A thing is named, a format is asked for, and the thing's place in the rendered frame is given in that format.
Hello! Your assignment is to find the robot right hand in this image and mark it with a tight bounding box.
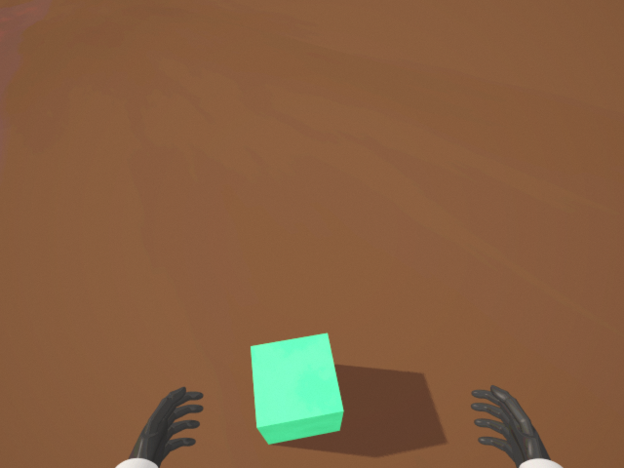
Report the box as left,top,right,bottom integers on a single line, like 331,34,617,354
471,385,551,468

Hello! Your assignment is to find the carton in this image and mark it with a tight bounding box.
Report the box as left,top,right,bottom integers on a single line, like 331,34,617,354
251,333,343,445

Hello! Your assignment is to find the robot left hand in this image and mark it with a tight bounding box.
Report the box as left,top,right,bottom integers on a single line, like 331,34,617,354
129,387,204,468

